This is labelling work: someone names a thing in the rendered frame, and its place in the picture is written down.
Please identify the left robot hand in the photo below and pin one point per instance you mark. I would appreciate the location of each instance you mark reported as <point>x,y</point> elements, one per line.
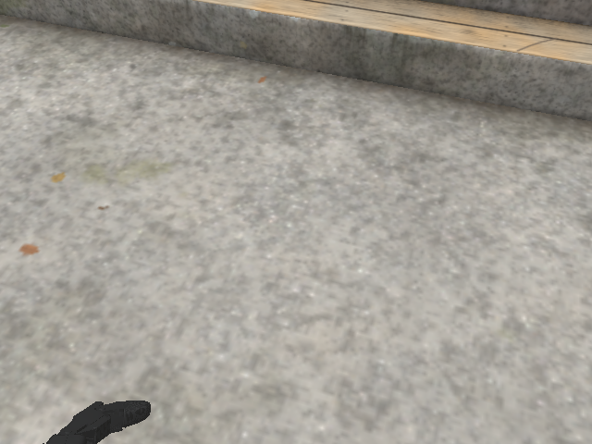
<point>97,421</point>

